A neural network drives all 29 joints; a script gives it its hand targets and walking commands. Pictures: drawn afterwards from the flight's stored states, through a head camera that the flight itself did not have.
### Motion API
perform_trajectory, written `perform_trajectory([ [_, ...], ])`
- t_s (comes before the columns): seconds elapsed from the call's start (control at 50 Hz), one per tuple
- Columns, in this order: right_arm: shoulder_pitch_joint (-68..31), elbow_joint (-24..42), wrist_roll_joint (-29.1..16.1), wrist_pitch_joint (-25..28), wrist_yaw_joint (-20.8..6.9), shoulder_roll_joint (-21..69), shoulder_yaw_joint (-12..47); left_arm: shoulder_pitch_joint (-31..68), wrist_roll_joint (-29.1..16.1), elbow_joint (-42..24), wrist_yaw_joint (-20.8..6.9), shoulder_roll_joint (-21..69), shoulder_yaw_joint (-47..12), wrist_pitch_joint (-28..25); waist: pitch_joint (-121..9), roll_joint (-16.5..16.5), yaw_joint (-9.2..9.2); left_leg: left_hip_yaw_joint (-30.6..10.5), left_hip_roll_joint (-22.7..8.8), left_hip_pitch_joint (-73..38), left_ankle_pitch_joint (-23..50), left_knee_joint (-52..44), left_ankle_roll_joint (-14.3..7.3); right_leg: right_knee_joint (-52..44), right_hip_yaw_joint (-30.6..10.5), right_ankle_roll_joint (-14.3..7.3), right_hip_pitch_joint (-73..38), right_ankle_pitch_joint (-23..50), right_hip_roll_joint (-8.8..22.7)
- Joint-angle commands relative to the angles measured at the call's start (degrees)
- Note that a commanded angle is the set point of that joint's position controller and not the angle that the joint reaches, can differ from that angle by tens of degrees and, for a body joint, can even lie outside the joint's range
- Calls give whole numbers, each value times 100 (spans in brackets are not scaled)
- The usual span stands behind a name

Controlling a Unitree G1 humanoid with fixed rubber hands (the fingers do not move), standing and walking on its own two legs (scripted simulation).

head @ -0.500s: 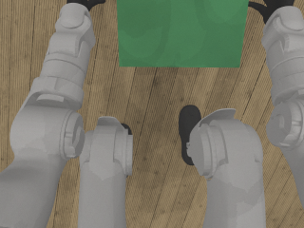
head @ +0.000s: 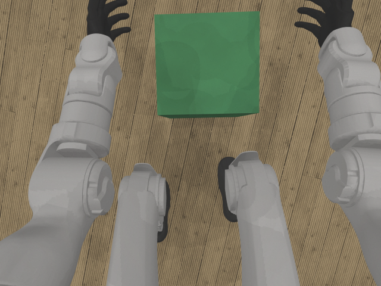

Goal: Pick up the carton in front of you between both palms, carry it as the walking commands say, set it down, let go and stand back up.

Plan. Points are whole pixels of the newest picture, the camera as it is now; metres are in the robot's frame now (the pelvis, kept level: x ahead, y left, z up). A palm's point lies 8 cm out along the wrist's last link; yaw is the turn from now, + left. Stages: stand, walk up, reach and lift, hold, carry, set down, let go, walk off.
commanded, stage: set down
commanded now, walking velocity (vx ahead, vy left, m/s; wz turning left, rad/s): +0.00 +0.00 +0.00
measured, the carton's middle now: (204, 77) +0.50 -0.07 -0.32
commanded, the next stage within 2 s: let go in 0.62 s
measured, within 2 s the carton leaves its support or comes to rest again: neither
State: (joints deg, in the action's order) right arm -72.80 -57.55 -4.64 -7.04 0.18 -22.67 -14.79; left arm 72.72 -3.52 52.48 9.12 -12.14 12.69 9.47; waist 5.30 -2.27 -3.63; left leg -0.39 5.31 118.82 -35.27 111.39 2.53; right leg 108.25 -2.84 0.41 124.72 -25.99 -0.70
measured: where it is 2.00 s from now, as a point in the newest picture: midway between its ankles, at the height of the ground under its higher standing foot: (195, 210)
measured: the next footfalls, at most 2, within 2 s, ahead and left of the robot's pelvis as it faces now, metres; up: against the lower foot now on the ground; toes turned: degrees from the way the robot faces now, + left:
none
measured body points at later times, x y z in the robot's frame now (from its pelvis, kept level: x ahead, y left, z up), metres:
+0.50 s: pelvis +0.03 -0.01 +0.13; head +0.33 -0.05 +0.46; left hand +0.56 +0.11 +0.02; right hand +0.52 -0.29 +0.02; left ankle +0.09 +0.12 -0.41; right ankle +0.13 -0.12 -0.41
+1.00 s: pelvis +0.08 -0.02 +0.26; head +0.32 -0.05 +0.63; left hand +0.47 +0.14 +0.14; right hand +0.43 -0.29 +0.13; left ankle +0.09 +0.12 -0.41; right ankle +0.13 -0.12 -0.41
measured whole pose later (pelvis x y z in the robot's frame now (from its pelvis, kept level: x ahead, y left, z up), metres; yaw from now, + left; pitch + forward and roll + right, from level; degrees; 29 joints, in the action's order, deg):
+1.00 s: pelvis +0.08 -0.02 +0.26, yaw -3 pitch +35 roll +2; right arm -30.0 -36.4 3.9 -5.1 -5.2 -14.6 -13.8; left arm 29.1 4.6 33.5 2.7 -7.0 11.1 6.3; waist -2.7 -1.0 -1.9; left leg -3.9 2.4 65.1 -20.7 50.7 2.2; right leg 49.9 -2.4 -1.0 70.0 -14.8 -1.9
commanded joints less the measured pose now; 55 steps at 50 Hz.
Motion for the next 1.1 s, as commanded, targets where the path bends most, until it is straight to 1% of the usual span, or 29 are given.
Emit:
perform_trajectory([
  [0.0,-1244,632,78,84,-37,-648,-111,1109,81,-605,-36,-511,111,-111,-5881,450,-111,600,138,-1527,746,-1444,21,-1024,491,104,-4670,1418,-119],
  [0.12,-1081,1171,102,-57,-55,-774,-207,1060,31,-1262,-53,-546,36,-1,-6928,349,-165,648,195,-2346,1178,-1996,79,-1601,566,106,-5530,1934,-217],
  [0.22,-839,1474,108,-179,-118,-761,-244,764,30,-1548,-88,-484,18,107,-7206,343,-137,649,221,-2714,1494,-2469,100,-2055,577,113,-6083,2315,-268],
  [0.38,-350,1428,255,-137,-255,-558,-332,219,207,-1522,-213,-349,146,50,-6816,370,-72,561,186,-3059,1748,-3391,108,-2935,487,134,-6611,2575,-282],
  [0.54,-103,1439,438,6,-359,-430,-462,-79,349,-1522,-337,-264,231,-71,-6624,347,-44,419,110,-3851,2062,-4368,113,-3858,404,111,-7307,2836,-264],
  [0.64,200,1260,629,78,-413,-273,-524,-378,528,-1349,-413,-172,309,-126,-6313,316,-29,332,50,-4243,2160,-4936,123,-4413,354,98,-7607,2844,-232],
  [0.72,1044,1452,896,83,-457,-187,-489,-1230,823,-1502,-432,-80,317,-113,-6497,314,-6,314,37,-4857,2465,-5370,131,-4826,320,71,-8336,3165,-213],
  [0.8,2087,2043,1072,80,-512,-60,-296,-2285,997,-2004,-452,53,173,-134,-6344,394,19,282,22,-5405,2680,-5814,108,-5249,277,38,-9156,3419,-188],
  [0.86,2698,2537,1020,157,-529,-16,-144,-2897,952,-2394,-505,27,45,-248,-5972,479,36,240,6,-5657,2720,-6140,64,-5554,196,28,-9689,3572,-150],
  [0.92,3355,2800,893,271,-535,110,-21,-3467,831,-2597,-603,13,-74,-402,-5573,520,49,202,-32,-5850,2742,-6441,27,-5814,82,24,-10200,3798,-96],
  [1.08,5372,2814,582,609,-481,464,366,-5390,717,-2414,-844,-5,-310,-798,-4574,524,183,119,-112,-6467,2897,-7136,-27,-6338,-130,40,-11246,4612,-6],
])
